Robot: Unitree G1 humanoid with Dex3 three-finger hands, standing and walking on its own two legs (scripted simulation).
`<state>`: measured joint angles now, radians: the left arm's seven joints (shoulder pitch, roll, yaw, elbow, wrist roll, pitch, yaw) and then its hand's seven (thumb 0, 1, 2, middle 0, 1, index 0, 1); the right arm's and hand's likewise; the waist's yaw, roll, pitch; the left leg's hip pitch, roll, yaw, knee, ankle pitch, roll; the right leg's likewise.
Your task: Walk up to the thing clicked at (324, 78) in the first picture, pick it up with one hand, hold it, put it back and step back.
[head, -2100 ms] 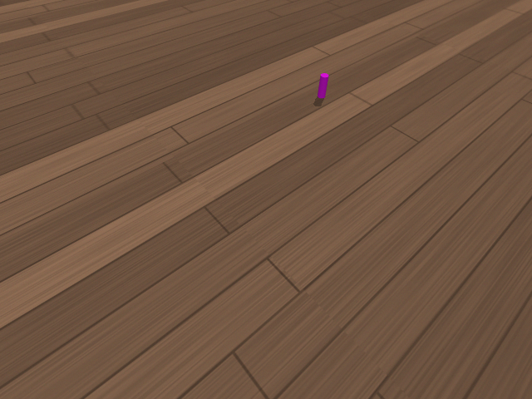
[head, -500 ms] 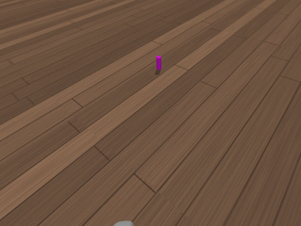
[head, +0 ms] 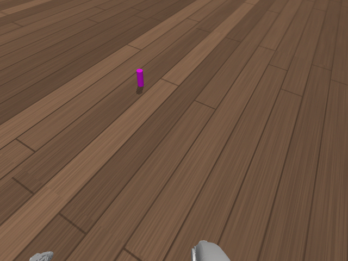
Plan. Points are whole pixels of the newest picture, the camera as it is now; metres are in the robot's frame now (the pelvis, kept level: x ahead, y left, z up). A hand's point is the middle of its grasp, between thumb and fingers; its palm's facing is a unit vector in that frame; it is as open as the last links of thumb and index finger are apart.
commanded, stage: walk up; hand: left
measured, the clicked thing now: (140, 78) +1.63 +0.23 -0.69
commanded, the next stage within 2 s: none
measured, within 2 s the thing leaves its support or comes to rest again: neither
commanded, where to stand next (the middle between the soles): +1.30 +0.02 m, yaw +0 degrees
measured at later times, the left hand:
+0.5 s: hand (93, 185) +0.33 +0.23 -0.12, palm faces +0.00 -0.92 -0.39, open 7.4 cm
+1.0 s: hand (104, 115) +0.64 +0.26 -0.14, palm faces -0.07 -0.93 -0.35, open 7.4 cm
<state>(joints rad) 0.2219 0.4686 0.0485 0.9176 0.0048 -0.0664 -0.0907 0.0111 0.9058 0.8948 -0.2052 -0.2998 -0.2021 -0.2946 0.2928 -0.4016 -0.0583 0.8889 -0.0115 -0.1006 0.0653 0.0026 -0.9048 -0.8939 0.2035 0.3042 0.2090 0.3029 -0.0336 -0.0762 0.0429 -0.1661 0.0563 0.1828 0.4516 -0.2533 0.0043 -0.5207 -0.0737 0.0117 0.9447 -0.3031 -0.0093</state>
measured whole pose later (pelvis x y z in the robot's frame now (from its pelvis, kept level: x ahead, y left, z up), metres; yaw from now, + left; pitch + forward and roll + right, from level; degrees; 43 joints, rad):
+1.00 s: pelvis +0.56 -0.02 +0.00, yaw +0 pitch -2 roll +2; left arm 0.24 0.44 0.05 0.92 0.01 -0.06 -0.09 0.01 0.90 0.89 -0.21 -0.30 -0.20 -0.29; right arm 0.30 -0.40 -0.04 0.87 0.00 -0.08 0.07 0.00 -0.90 -0.89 0.20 0.30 0.21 0.30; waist -0.02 -0.04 0.06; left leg -0.08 0.02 0.12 0.44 -0.31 0.00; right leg -0.53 -0.13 -0.03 0.71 -0.16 -0.01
